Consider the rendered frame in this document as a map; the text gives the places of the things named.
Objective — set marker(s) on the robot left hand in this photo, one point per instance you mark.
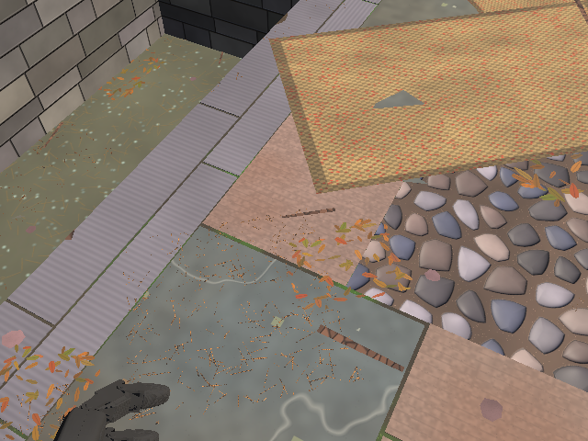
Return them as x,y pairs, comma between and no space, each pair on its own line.
88,422

